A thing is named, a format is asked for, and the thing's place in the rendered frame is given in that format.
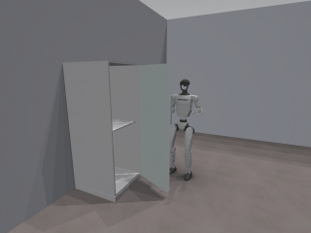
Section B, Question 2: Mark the robot left thigh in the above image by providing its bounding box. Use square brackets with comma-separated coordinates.
[184, 125, 194, 156]

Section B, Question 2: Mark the left robot hand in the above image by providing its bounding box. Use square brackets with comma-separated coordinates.
[191, 108, 203, 116]

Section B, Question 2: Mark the robot torso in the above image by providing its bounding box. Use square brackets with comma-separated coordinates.
[176, 92, 193, 131]

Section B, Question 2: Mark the robot left upper arm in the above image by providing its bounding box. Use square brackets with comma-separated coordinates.
[191, 95, 201, 109]

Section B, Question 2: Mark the handle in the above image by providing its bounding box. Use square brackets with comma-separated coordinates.
[170, 95, 173, 124]

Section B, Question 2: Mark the fridge door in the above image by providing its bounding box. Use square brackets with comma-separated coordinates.
[138, 63, 172, 192]

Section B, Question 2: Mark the robot right upper arm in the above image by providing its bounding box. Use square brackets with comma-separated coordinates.
[172, 94, 178, 114]

